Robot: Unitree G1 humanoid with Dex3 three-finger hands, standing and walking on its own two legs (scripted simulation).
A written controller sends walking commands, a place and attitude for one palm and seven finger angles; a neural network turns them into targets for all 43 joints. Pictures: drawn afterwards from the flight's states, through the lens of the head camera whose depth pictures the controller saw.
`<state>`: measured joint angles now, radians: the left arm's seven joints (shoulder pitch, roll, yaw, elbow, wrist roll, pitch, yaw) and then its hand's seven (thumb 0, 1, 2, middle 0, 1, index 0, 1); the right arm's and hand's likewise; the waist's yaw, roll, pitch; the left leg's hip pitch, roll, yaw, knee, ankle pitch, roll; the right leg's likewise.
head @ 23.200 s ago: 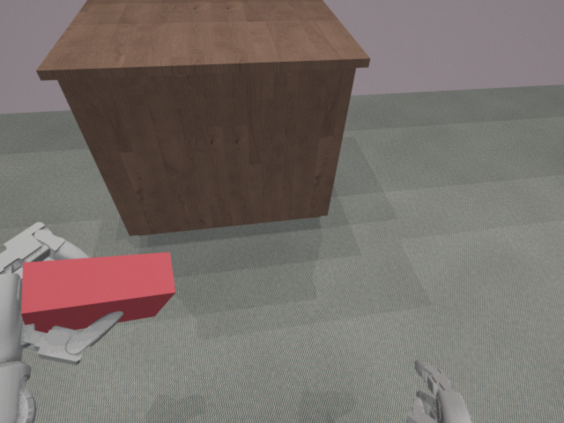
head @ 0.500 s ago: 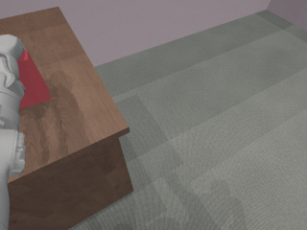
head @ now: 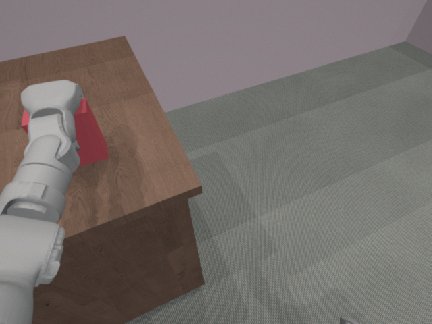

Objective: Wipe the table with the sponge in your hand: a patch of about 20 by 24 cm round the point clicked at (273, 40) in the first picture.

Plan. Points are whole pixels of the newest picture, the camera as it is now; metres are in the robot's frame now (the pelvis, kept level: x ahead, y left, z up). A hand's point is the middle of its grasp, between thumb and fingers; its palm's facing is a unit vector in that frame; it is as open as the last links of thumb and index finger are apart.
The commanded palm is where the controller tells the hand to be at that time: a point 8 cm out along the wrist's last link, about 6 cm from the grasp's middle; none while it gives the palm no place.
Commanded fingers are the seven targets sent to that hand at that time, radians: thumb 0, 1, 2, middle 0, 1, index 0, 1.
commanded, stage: wipe back along the third lane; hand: left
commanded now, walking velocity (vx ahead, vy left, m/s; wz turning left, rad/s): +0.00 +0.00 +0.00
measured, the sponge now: (75, 144) +0.43 +0.30 +0.10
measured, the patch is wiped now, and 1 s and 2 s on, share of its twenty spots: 0.95 0.95 0.95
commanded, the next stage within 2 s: slide back across to the middle lane in 1.06 s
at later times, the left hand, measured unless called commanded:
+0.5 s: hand (68, 139) +0.40 +0.28 +0.15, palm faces +0.00 +0.04 -1.00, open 9.2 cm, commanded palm +0.36 +0.26 +0.18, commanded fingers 0.00 0.10 1.30 -1.20 -1.60 -1.20 -1.60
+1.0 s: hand (69, 160) +0.35 +0.26 +0.15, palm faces +0.06 +0.00 -1.00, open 9.2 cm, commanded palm +0.31 +0.25 +0.18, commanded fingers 0.00 0.10 1.30 -1.20 -1.60 -1.20 -1.60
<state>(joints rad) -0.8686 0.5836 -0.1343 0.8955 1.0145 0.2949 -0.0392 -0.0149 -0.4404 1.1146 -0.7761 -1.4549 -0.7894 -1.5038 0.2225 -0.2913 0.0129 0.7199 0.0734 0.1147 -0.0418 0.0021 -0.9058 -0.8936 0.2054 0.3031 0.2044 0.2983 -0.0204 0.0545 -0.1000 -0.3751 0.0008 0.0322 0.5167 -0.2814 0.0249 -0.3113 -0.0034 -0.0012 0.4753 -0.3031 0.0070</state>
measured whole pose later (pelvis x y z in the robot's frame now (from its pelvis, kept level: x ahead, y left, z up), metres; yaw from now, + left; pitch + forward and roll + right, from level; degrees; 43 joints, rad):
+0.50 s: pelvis +0.01 -0.01 +0.00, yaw +0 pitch +5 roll +0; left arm -0.63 0.53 -0.15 0.57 0.98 0.40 -0.07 0.00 -0.44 1.11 -0.77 -1.46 -0.79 -1.51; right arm 0.17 -0.30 0.03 0.70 0.07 0.13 -0.05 0.00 -0.91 -0.89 0.20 0.30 0.20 0.30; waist 0.03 0.08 -0.10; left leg -0.29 0.00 0.02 0.49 -0.28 0.01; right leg -0.23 0.00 -0.01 0.47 -0.32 0.00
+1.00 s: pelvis +0.00 -0.02 +0.00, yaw +1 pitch +1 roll +0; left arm -0.43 0.49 -0.17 0.29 0.96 0.50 -0.07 0.02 -0.43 1.11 -0.76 -1.47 -0.78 -1.51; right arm 0.08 -0.29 0.06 0.67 0.07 0.13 -0.04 0.01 -0.91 -0.89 0.20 0.30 0.20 0.30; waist 0.06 0.09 -0.09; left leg -0.22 0.00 0.02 0.47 -0.27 0.00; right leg -0.18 0.00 -0.01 0.47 -0.32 -0.01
